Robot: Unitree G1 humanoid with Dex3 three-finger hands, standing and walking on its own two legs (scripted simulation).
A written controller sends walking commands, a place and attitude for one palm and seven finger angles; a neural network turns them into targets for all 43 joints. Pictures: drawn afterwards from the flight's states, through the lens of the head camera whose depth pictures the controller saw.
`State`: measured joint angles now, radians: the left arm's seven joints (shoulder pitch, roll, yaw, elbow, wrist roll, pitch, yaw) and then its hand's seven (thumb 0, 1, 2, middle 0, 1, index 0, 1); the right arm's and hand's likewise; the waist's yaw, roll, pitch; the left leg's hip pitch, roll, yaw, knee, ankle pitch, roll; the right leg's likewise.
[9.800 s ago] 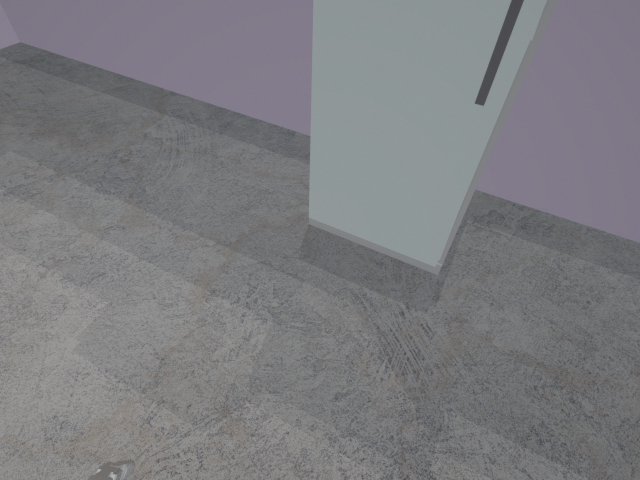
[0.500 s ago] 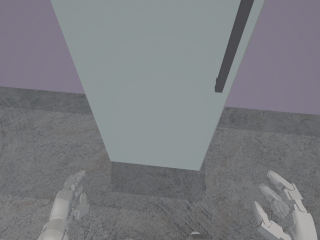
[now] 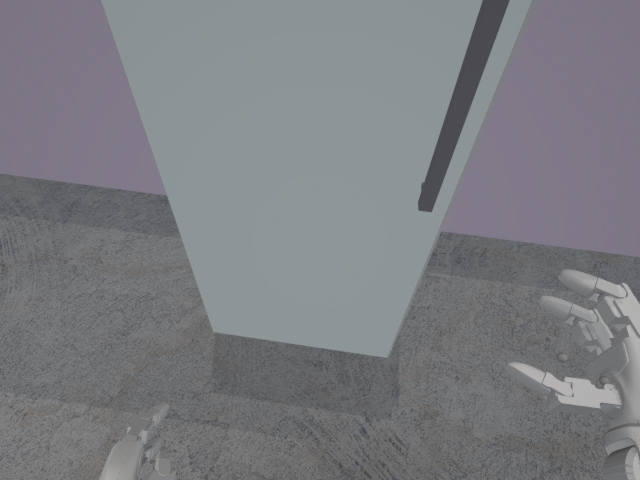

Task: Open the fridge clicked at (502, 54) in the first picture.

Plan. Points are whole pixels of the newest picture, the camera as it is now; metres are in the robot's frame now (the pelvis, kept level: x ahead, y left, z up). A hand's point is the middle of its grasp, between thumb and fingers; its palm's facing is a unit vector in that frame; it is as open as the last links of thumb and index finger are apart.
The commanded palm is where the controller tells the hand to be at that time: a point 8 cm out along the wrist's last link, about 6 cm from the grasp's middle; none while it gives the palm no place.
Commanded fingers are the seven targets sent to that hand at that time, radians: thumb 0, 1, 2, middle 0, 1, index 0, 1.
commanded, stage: raise the hand to about handle height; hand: right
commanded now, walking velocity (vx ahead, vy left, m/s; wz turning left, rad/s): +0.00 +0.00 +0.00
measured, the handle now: (459, 93) +0.56 -0.16 +0.22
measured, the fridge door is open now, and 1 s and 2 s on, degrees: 0 0 0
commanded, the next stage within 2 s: move the hooked fingers beside the handle in 1.12 s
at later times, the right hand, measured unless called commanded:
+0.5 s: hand (623, 291) +0.27 -0.26 +0.19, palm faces +0.17 +0.98 -0.07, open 13.9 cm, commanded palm +0.23 -0.31 +0.19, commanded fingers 0.00 0.50 -0.30 0.30 1.20 0.30 1.20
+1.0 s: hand (639, 265) +0.28 -0.27 +0.21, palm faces +0.20 +0.98 -0.04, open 13.9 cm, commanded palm +0.24 -0.30 +0.21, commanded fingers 0.00 0.50 -0.30 0.30 1.20 0.30 1.20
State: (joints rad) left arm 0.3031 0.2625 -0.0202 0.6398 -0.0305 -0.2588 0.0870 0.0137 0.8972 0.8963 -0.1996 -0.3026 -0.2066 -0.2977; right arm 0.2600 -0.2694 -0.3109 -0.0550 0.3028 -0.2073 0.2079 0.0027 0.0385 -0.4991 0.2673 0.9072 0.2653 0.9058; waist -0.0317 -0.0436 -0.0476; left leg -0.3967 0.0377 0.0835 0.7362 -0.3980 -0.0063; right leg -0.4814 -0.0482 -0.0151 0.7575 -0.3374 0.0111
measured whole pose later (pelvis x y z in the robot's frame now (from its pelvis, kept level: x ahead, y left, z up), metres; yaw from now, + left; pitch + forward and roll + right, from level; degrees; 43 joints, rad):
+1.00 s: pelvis +0.00 +0.01 +0.03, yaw +0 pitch -4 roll +0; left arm 0.22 0.26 -0.07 0.63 -0.07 -0.22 0.12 0.01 0.90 0.90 -0.20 -0.30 -0.21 -0.30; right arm -0.12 -0.41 -0.48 0.07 0.31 0.18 0.31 -0.01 0.50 -0.30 0.31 1.20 0.30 1.20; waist -0.06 -0.05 -0.01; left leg -0.13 0.02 0.09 0.48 -0.29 0.01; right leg -0.20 -0.05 -0.02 0.49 -0.22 0.03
